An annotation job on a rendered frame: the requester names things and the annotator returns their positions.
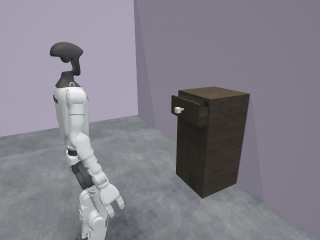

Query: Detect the cabinet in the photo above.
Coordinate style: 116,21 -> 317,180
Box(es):
176,86 -> 250,199

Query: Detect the humanoid robot head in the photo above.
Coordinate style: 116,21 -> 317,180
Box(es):
50,42 -> 83,88

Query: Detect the robot right forearm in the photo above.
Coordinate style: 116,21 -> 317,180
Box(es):
74,134 -> 109,189

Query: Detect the drawer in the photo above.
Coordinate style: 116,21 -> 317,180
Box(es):
171,95 -> 209,127

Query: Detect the robot right upper arm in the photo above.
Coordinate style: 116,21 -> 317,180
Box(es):
65,88 -> 90,149

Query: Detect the left robot thigh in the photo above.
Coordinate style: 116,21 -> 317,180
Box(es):
79,188 -> 93,207

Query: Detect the handle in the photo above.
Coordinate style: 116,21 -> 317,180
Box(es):
174,107 -> 184,114

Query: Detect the right robot hand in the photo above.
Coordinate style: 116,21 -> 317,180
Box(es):
98,182 -> 125,218

